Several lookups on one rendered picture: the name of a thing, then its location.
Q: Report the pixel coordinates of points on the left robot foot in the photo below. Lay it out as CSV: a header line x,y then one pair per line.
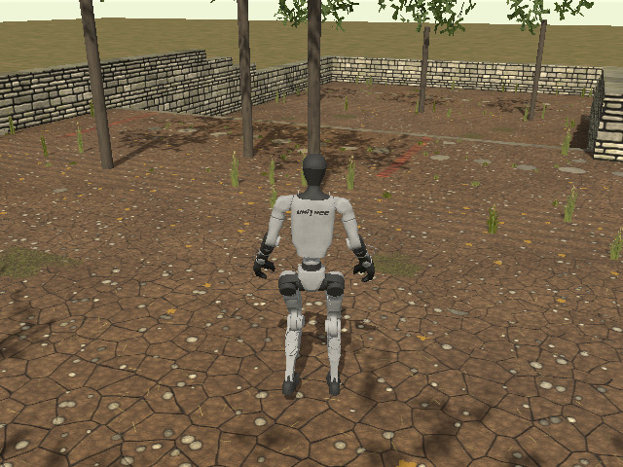
x,y
288,387

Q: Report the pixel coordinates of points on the left robot forearm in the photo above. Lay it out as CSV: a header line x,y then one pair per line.
x,y
264,252

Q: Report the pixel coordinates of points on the robot head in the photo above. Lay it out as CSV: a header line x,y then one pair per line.
x,y
314,167

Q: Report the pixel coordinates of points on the robot left hand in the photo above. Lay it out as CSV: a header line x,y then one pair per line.
x,y
257,268

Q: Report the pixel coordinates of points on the robot right hand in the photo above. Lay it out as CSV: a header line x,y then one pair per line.
x,y
370,270

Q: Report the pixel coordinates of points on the right robot upper arm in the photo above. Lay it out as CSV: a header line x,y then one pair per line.
x,y
344,207

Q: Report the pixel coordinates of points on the left robot upper arm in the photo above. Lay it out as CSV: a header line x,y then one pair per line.
x,y
282,204

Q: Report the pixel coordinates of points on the right robot forearm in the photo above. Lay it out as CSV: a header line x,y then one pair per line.
x,y
362,254

